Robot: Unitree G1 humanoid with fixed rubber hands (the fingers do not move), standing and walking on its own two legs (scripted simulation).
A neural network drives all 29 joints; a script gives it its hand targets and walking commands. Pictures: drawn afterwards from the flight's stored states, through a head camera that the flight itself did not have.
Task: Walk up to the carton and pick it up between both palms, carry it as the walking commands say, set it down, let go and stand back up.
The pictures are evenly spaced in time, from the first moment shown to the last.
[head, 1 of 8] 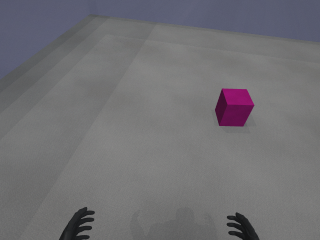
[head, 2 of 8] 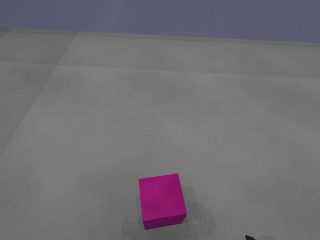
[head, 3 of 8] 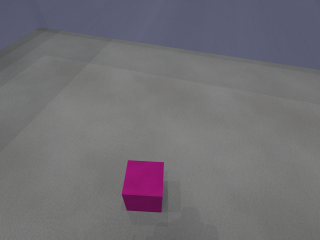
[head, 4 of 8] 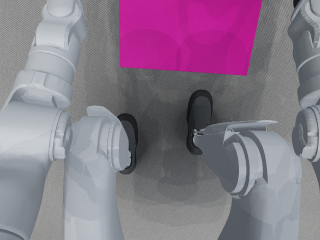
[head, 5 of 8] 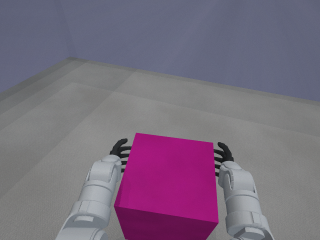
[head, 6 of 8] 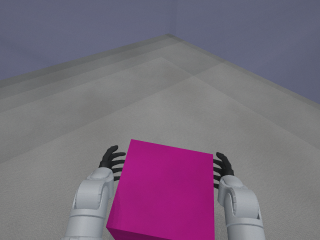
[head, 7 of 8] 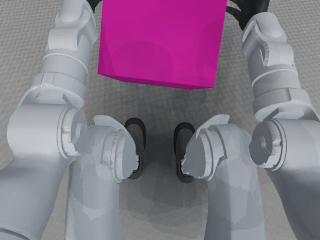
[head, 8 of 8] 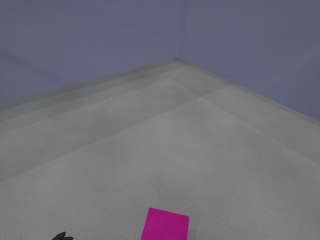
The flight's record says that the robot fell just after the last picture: no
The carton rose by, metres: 0.66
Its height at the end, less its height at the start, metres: +0.00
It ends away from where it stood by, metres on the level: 0.15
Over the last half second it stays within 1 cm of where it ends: yes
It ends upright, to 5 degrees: yes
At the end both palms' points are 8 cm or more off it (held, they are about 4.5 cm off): yes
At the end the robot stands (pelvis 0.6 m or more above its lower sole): yes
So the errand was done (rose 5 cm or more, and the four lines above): yes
